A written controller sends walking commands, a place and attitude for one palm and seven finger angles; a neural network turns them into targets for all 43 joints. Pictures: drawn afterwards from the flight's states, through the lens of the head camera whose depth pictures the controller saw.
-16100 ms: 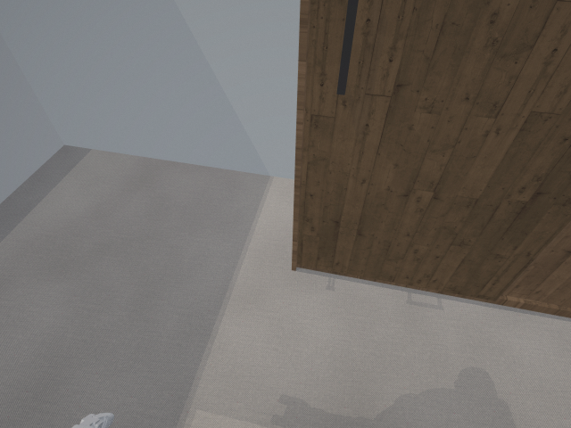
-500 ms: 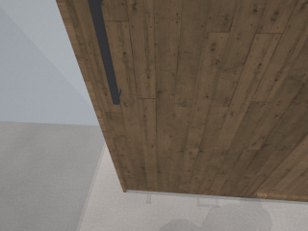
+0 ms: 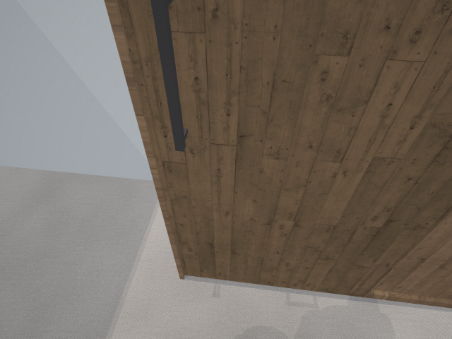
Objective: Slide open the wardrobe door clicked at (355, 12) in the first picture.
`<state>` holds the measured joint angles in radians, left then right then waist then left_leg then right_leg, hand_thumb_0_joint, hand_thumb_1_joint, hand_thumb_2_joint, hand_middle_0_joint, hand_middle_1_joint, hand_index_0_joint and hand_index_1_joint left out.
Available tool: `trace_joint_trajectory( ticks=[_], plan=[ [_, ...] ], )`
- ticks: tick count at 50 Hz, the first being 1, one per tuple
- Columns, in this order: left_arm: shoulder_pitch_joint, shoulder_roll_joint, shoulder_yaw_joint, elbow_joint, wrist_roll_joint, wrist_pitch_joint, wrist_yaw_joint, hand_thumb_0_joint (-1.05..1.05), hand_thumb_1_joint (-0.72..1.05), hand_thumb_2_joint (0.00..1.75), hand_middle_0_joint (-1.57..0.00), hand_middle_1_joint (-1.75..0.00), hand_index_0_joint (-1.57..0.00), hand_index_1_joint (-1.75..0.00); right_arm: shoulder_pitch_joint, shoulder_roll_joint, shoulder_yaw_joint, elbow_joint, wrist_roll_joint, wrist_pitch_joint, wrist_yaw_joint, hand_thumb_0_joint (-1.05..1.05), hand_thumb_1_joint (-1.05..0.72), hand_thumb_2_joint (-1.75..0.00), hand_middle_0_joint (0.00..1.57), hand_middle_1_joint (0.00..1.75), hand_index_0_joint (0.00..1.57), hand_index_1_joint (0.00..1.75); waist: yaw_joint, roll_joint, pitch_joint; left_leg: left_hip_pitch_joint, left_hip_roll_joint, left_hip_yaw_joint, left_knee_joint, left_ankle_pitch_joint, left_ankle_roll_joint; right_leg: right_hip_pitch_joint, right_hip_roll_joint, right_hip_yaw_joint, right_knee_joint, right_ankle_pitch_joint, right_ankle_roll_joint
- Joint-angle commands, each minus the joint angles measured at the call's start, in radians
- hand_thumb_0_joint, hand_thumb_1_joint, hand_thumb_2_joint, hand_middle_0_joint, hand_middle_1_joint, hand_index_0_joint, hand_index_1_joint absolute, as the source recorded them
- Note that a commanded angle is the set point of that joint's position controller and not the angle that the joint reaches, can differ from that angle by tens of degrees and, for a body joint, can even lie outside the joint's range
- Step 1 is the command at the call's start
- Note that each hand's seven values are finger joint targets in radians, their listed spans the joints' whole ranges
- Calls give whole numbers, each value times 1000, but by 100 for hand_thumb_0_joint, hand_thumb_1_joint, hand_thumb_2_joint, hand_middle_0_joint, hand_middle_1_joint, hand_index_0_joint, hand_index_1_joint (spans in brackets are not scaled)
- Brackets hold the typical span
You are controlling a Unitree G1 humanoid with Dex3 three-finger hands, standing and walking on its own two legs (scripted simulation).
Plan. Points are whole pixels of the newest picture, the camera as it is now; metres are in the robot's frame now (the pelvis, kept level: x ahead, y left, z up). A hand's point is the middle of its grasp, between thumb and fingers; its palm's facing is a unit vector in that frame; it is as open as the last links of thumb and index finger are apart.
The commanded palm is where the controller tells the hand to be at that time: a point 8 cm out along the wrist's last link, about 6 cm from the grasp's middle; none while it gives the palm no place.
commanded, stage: come to a stop and stand still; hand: left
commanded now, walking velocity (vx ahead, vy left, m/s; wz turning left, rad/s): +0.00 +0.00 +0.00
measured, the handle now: (174, 83) +0.49 +0.13 +0.23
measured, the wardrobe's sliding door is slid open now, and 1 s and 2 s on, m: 0.00 0.00 0.00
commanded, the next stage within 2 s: look again from close up in 1.18 s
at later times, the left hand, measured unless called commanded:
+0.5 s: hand out of the picture +0.03 +0.18 -0.17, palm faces +0.02 -0.98 -0.21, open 7.4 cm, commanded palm none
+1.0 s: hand out of the picture +0.09 +0.18 -0.16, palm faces +0.01 -0.97 -0.24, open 7.4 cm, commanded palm none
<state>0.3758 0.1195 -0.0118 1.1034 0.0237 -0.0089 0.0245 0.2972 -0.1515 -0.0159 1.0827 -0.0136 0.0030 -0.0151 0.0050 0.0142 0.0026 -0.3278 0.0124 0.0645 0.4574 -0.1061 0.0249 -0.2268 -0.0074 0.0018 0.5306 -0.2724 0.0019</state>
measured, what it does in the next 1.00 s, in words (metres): shifts its weight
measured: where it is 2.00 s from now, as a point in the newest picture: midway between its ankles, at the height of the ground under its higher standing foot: outside the picture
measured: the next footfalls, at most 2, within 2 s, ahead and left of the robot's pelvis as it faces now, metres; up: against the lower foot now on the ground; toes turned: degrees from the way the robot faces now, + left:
none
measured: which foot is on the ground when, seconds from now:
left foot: down 0.00-1.00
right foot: down 0.00-1.00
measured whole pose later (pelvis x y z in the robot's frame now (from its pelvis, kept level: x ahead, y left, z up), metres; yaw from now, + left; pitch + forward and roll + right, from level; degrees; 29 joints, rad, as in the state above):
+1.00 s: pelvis +0.06 -0.01 +0.01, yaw +0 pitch -1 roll +1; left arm 0.23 0.21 0.00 1.10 0.02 -0.02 0.02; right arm 0.17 -0.21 0.00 1.12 -0.01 -0.02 -0.02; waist 0.01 0.00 0.04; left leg -0.23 0.01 0.05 0.40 -0.16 0.01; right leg -0.10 -0.01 0.00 0.42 -0.31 0.00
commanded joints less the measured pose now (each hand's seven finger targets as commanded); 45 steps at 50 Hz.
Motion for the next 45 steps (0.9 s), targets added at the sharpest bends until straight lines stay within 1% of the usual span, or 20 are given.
trace_joint_trajectory(
  ticks=[1, 4, 6, 9, 11, 14, 15, 19, 20, 24, 25, 27, 32, 34, 35, 39, 40, 41, 44, 45],
  plan=[
    [56, 116, 23, -28, 1, -16, 8, 0, 90, 90, -20, -30, -20, -30, 39, -105, -21, -35, -2, -17, -3, 0, -90, -90, 20, 30, 20, 30, -8, 3, 131, 39, 88, -160, -160, -342, 9, -179, -58, 99, -179, -238, -47],
    [49, 125, 27, -28, 0, -18, 4, 0, 90, 90, -20, -30, -20, -30, 30, -117, -24, -38, -3, -20, -4, 0, -90, -90, 20, 30, 20, 30, -8, -3, 111, 52, 87, -161, -160, -333, 7, -172, -61, 98, -180, -241, -49],
    [44, 129, 27, -28, 0, -22, 4, 0, 90, 90, -20, -30, -20, -30, 28, -117, -23, -40, -2, -24, -4, 0, -90, -90, 20, 30, 20, 30, -7, -10, 94, 63, 87, -156, -151, -294, 9, -151, -69, 98, -183, -204, -52],
    [25, 144, 29, -32, -2, -23, 3, 0, 90, 90, -20, -30, -20, -30, 20, -123, -25, -39, -2, -24, -3, 0, -90, -90, 20, 30, 20, 30, -9, -14, 107, 66, 81, -149, -139, -276, 4, -162, -76, 108, -203, -224, -54],
    [17, 149, 28, -34, -2, -26, 3, 0, 90, 90, -20, -30, -20, -30, 19, -122, -22, -37, -1, -26, -2, 0, -90, -90, 20, 30, 20, 30, -10, -43, 95, 85, 76, -133, -117, -218, 2, -151, -84, 109, -212, -200, -55],
    [-4, 163, 31, -37, -5, -26, 2, 0, 90, 90, -20, -30, -20, -30, 20, -128, -21, -30, -2, -27, -2, 0, -90, -90, 20, 30, 20, 30, -12, -32, 100, 89, 76, -132, -115, -197, 0, -144, -88, 109, -216, -190, -57],
    [-1, 165, 30, -37, -4, -27, 2, 0, 90, 90, -20, -30, -20, -30, 19, -125, -20, -30, -2, -29, -3, 0, -90, -90, 20, 30, 20, 30, -10, -36, 85, 102, 77, -130, -108, -162, 2, -124, -86, 108, -210, -148, -58],
    [-22, 177, 31, -37, -7, -24, 1, 0, 90, 90, -20, -30, -20, -30, 6, -142, -18, -24, -2, -32, -3, 0, -90, -90, 20, 30, 20, 30, -6, -5, 86, 89, 85, -149, -138, -190, 3, -98, -82, 95, -197, -133, -54],
    [-18, 178, 31, -37, -5, -26, 1, 0, 90, 90, -20, -30, -20, -30, 6, -138, -16, -24, -1, -33, -4, 0, -90, -90, 20, 30, 20, 30, -1, -15, 85, 87, 87, -144, -130, -159, 5, -77, -84, 90, -197, -97, -54],
    [-39, 190, 33, -38, -8, -27, 1, 0, 90, 90, -20, -30, -20, -30, -7, -153, -16, -19, -2, -38, -5, 0, -90, -90, 20, 30, 20, 30, -1, -8, 49, 116, 90, -139, -122, -90, 6, -43, -91, 85, -188, -35, -52],
    [-41, 191, 33, -38, -6, -28, 2, 0, 90, 90, -20, -30, -20, -30, -7, -149, -14, -18, 0, -40, -6, 0, -90, -90, 20, 30, 20, 30, 1, -28, 39, 125, 92, -136, -109, -39, 8, -24, -89, 83, -183, 10, -50],
    [-56, 196, 33, -40, -9, -28, 3, 0, 90, 90, -20, -30, -20, -30, -16, -161, -13, -15, 0, -44, -7, 0, -90, -90, 20, 30, 20, 30, -1, -11, 14, 147, 95, -133, -102, 14, 8, -6, -92, 81, -173, 52, -47],
    [-79, 210, 34, -38, -8, -27, 5, 0, 90, 90, -20, -30, -20, -30, -44, -168, -11, -11, 1, -41, -7, 0, -90, -90, 20, 30, 20, 30, 0, -17, 31, 157, 95, -122, -97, 38, 5, 3, -98, 80, -183, 85, -41],
    [-91, 212, 33, -39, -8, -24, 4, 0, 90, 90, -20, -30, -20, -30, -53, -172, -12, -8, 0, -38, -7, 0, -90, -90, 20, 30, 20, 30, -3, -15, 43, 154, 93, -125, -108, -1, 1, -7, -96, 82, -195, 43, -41],
    [-88, 214, 33, -38, -6, -25, 4, 0, 90, 90, -20, -30, -20, -30, -54, -167, -11, -10, 0, -38, -7, 0, -90, -90, 20, 30, 20, 30, 0, -30, 46, 157, 95, -122, -100, 25, 4, 1, -96, 80, -196, 75, -40],
    [-102, 219, 33, -42, -8, -25, 3, 0, 90, 90, -20, -30, -20, -30, -74, -182, -10, -9, -1, -37, -6, 0, -90, -90, 20, 30, 20, 30, -3, -24, 35, 173, 95, -120, -105, 26, 0, 6, -100, 83, -202, 77, -39],
    [-95, 220, 34, -41, -6, -27, 4, 0, 90, 90, -20, -30, -20, -30, -75, -174, -10, -8, 0, -38, -7, 0, -90, -90, 20, 30, 20, 30, 0, -38, 29, 179, 95, -119, -95, 57, 2, 18, -101, 80, -200, 116, -37],
    [-100, 221, 33, -39, -7, -26, 4, 0, 90, 90, -20, -30, -20, -30, -82, -184, -10, -10, 0, -38, -7, 0, -90, -90, 20, 30, 20, 30, -2, -20, 27, 185, 94, -118, -95, 61, 1, 16, -102, 81, -197, 123, -36],
    [-111, 227, 33, -40, -8, -24, 3, 0, 90, 90, -20, -30, -20, -30, -88, -191, -9, -8, -1, -38, -8, 0, -90, -90, 20, 30, 20, 30, -3, -13, 21, 190, 97, -122, -104, 62, 1, 21, -101, 78, -198, 112, -34],
    [-101, 224, 34, -42, -6, -26, 3, 0, 90, 90, -20, -30, -20, -30, -90, -182, -8, -8, 1, -40, -8, 0, -90, -90, 20, 30, 20, 30, 2, -22, 19, 194, 98, -120, -94, 90, 4, 33, -101, 79, -197, 150, -33]
  ],
)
